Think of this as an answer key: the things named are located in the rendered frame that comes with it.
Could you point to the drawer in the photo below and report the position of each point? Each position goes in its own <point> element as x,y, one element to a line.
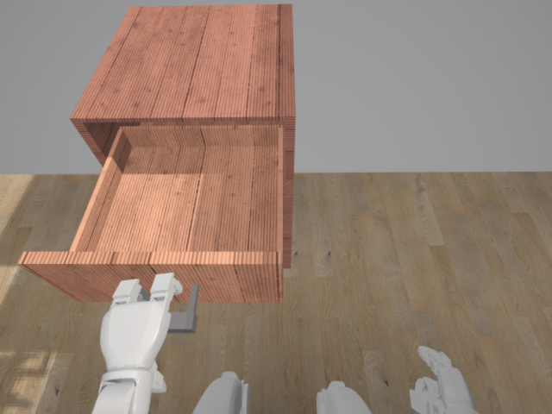
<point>202,202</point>

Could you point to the left robot hand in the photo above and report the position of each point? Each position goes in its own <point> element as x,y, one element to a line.
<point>134,328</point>

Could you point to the robot shin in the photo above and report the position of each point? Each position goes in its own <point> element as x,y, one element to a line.
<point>336,383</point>
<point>229,374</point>

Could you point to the right robot shin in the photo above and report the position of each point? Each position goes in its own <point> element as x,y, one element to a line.
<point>336,383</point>

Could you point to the cabinet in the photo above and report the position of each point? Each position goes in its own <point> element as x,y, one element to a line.
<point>202,65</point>

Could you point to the left robot shin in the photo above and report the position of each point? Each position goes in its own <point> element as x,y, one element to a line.
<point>229,374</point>

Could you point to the right robot hand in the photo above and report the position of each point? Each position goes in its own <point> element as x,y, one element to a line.
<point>431,397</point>

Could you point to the handle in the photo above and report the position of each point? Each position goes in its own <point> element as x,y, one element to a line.
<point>185,322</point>

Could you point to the left robot forearm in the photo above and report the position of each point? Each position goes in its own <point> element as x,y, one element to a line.
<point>124,390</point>

